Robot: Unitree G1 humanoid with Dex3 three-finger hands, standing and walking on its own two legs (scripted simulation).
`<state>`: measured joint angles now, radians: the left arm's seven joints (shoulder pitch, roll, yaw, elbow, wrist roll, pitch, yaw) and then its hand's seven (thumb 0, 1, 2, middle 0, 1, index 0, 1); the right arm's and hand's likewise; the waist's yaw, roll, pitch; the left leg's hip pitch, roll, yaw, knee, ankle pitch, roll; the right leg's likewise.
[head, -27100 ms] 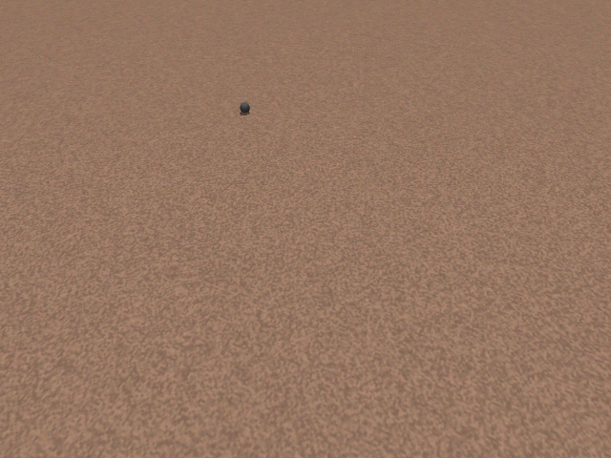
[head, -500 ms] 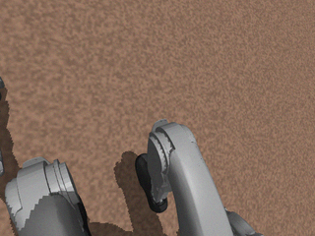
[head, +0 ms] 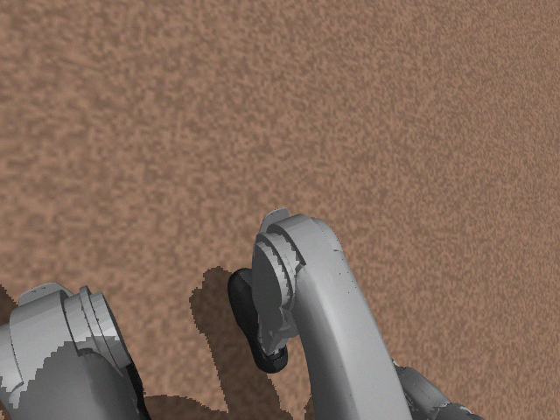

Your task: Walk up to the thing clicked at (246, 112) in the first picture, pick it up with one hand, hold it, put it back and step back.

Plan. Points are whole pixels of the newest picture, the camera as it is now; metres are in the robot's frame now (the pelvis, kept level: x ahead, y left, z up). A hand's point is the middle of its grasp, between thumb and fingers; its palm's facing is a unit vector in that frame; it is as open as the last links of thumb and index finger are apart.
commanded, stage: rest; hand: left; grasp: from above
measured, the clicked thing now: out of the picture +0.47 +0.30 -0.27
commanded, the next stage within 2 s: open in 0.08 s
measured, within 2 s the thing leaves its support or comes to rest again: neither
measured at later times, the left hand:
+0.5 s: hand out of the picture +0.46 +0.30 -0.25, palm faces -0.45 -0.16 -0.88, open 10.4 cm
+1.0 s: hand out of the picture +0.45 +0.30 -0.25, palm faces -0.46 -0.15 -0.88, open 13.7 cm
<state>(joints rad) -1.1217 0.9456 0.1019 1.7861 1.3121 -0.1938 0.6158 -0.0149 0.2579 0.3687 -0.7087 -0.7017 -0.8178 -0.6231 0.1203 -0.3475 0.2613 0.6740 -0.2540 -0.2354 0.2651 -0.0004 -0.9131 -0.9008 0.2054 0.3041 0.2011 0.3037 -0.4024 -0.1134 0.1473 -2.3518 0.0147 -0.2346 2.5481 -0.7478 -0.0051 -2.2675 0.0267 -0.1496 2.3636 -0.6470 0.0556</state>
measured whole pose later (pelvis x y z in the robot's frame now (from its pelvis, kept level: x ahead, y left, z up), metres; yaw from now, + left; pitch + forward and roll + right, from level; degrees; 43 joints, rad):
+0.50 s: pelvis +0.00 +0.00 +0.00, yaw -1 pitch +29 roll -14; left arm -1.14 0.99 0.11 1.80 1.30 -0.18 0.62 0.00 0.02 0.58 -0.43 -0.84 -0.51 -0.76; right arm 0.12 -0.36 0.29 0.66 -0.26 -0.26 0.27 0.00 -0.91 -0.90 0.21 0.30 0.20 0.30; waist -0.42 -0.12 0.17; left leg -2.35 0.02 -0.25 2.56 -0.74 0.00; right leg -2.26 0.03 -0.16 2.36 -0.63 0.06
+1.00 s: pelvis +0.00 +0.00 +0.00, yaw -1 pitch +29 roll -15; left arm -1.13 0.99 0.09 1.78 1.30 -0.19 0.61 0.00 -0.45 0.95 -0.09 -1.05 -0.11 -1.03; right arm 0.12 -0.35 0.30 0.64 -0.25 -0.25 0.27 0.00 -0.90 -0.90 0.21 0.30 0.20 0.30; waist -0.41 -0.13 0.17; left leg -2.34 0.02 -0.25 2.54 -0.74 0.00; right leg -2.25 0.03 -0.16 2.34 -0.63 0.06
